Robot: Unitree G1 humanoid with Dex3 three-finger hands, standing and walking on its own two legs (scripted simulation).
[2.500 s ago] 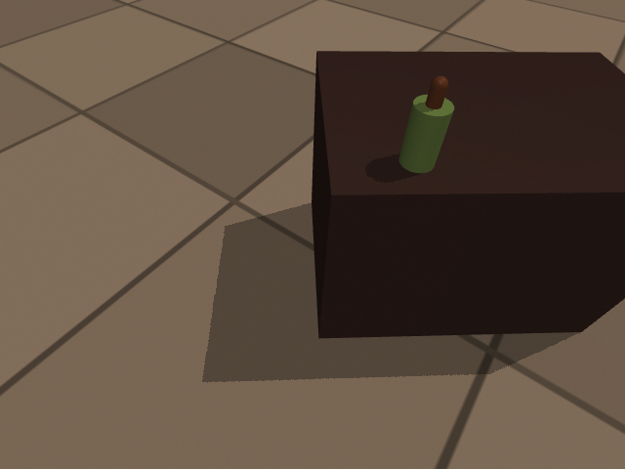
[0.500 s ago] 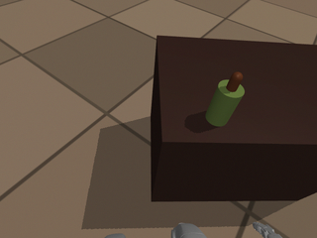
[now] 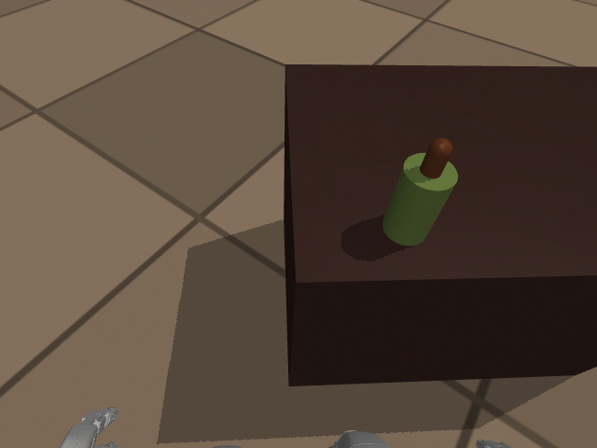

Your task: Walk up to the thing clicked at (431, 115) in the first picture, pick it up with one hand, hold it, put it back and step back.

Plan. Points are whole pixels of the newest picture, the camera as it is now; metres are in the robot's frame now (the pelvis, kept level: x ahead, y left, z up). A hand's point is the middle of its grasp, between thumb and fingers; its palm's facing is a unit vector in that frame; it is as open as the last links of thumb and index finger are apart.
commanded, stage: walk up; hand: right
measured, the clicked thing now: (421, 190) +0.47 -0.20 +0.04
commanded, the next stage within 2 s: stand in 0.88 s
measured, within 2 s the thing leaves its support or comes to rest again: neither
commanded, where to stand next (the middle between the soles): +0.06 +0.00 m, yaw +1 degrees
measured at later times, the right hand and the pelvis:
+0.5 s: hand out of the picture +0.10 -0.25 -0.14, palm faces -0.06 +0.95 -0.32, open 7.3 cm; pelvis +0.00 -0.01 +0.02, yaw +1 degrees
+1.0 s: hand out of the picture +0.08 -0.25 -0.14, palm faces -0.05 +0.94 -0.33, open 7.3 cm; pelvis +0.01 +0.00 +0.02, yaw +1 degrees
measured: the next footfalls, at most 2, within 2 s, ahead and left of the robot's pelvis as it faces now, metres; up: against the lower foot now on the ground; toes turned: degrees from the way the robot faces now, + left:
none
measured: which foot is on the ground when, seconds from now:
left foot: down 0.00-1.00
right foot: down 0.00-1.00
